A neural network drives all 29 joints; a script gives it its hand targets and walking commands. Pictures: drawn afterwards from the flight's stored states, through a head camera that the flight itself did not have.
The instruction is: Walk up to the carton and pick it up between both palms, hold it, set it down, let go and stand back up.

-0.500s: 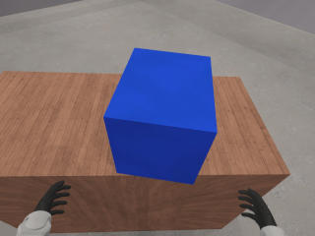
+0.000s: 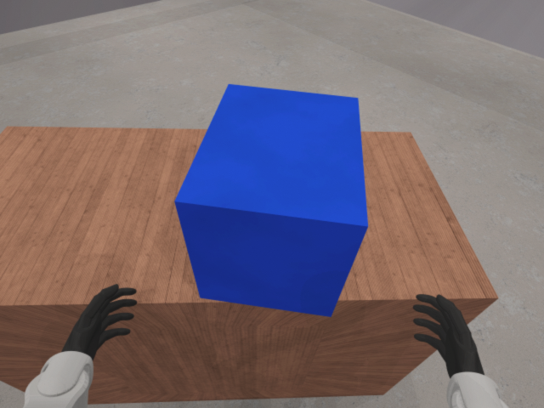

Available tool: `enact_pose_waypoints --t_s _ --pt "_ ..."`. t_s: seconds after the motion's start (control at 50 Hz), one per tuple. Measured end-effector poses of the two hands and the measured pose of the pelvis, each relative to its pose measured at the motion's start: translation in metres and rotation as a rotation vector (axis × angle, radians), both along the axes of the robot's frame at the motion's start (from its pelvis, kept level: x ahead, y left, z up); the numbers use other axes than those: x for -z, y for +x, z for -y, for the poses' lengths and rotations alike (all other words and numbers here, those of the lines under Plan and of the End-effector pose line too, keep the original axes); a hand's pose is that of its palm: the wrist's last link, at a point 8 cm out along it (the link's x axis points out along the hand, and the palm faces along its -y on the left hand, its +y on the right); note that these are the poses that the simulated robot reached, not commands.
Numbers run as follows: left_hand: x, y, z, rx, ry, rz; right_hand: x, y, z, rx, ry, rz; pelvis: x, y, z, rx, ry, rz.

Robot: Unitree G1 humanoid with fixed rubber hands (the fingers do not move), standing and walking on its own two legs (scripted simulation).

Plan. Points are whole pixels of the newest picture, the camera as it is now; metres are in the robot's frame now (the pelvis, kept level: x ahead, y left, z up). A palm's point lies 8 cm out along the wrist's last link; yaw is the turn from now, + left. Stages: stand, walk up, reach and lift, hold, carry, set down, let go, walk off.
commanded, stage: reach and lift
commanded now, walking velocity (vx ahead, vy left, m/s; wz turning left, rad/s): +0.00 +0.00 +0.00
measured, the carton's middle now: (278, 198) +0.42 +0.01 +0.06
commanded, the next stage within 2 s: none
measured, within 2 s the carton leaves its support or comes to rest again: neither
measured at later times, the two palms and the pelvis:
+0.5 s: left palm (86, 318) +0.20 +0.25 +0.07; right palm (455, 331) +0.19 -0.20 +0.09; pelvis +0.01 +0.00 +0.00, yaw +0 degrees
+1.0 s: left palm (101, 246) +0.27 +0.24 +0.12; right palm (440, 263) +0.26 -0.19 +0.12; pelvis +0.03 +0.00 +0.00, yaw +0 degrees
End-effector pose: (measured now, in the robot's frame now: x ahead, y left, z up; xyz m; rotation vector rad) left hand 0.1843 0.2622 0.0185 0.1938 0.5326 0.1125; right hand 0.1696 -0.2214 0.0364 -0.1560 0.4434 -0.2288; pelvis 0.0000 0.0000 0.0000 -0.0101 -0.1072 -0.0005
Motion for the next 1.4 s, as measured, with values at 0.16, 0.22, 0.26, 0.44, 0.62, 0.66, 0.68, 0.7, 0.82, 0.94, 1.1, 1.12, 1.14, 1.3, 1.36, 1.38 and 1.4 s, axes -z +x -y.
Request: enact_pose_waypoints --t_s 0.16,0.22,0.26,0.44,0.62,0.66,0.68,0.7,0.82,0.94,1.1,1.12,1.14,1.3,1.36,1.38,1.4 --pt "-0.015 0.007 0.003 0.005 -0.031 0.094 -0.013 0.014 -0.01 0.014 0.033 0.057 -0.001 0.008 0.001 0.0 0.001 -0.016" --pt "-0.023 0.011 0.006 0.02 -0.037 0.134 -0.02 0.018 -0.013 0.017 0.039 0.089 -0.001 0.011 0.001 0.001 0.001 -0.02" --pt "-0.029 0.013 0.008 0.03 -0.037 0.159 -0.024 0.02 -0.013 0.021 0.043 0.104 -0.001 0.012 0.001 0.001 0.001 -0.022" --pt "-0.048 0.012 0.015 0.071 -0.047 0.244 -0.047 0.018 -0.022 0.02 0.069 0.198 -0.001 0.015 0.0 0.001 0.0 -0.024" --pt "-0.06 0.019 0.018 0.086 -0.078 0.285 -0.048 0.017 -0.023 0.026 0.074 0.177 -0.001 0.014 -0.001 0.001 0.0 -0.023" --pt "-0.066 0.028 0.02 0.091 -0.096 0.302 -0.049 0.022 -0.024 0.019 0.07 0.169 -0.001 0.013 -0.001 0.001 -0.001 -0.023" --pt "-0.07 0.034 0.021 0.096 -0.102 0.317 -0.051 0.026 -0.024 0.013 0.068 0.174 -0.001 0.013 -0.001 0.001 -0.001 -0.023" --pt "-0.075 0.039 0.022 0.102 -0.109 0.331 -0.055 0.03 -0.025 0.006 0.066 0.187 -0.001 0.013 -0.001 0.001 0.0 -0.023" --pt "-0.096 0.07 0.029 0.124 -0.121 0.354 -0.075 0.062 -0.032 -0.033 0.078 0.249 -0.001 0.017 0.0 0.001 0.001 -0.028" --pt "-0.094 0.085 0.024 0.102 -0.125 0.281 -0.075 0.084 -0.029 -0.035 0.069 0.219 -0.002 0.025 0.002 0.001 0.003 -0.042" --pt "-0.118 0.101 0.029 0.119 -0.113 0.336 -0.096 0.106 -0.032 -0.071 0.079 0.281 -0.002 0.032 0.003 0.001 0.004 -0.051" --pt "-0.121 0.104 0.03 0.125 -0.113 0.345 -0.097 0.108 -0.033 -0.072 0.08 0.283 -0.002 0.032 0.003 0.001 0.004 -0.052" --pt "-0.123 0.106 0.03 0.127 -0.113 0.348 -0.097 0.109 -0.032 -0.07 0.082 0.281 -0.002 0.032 0.003 0.001 0.004 -0.052" --pt "-0.143 0.124 0.032 0.143 -0.124 0.364 -0.103 0.117 -0.024 -0.047 0.06 0.272 -0.002 0.03 0.001 0.002 0.002 -0.048" --pt "-0.159 0.134 0.038 0.164 -0.126 0.406 -0.116 0.124 -0.025 -0.055 0.06 0.316 -0.002 0.028 0.001 0.002 0.002 -0.046" --pt "-0.163 0.138 0.039 0.167 -0.128 0.411 -0.12 0.127 -0.025 -0.057 0.063 0.327 -0.002 0.027 0.001 0.002 0.002 -0.045" --pt "-0.165 0.142 0.038 0.163 -0.132 0.407 -0.122 0.13 -0.025 -0.058 0.065 0.329 -0.002 0.027 0.001 0.002 0.002 -0.044"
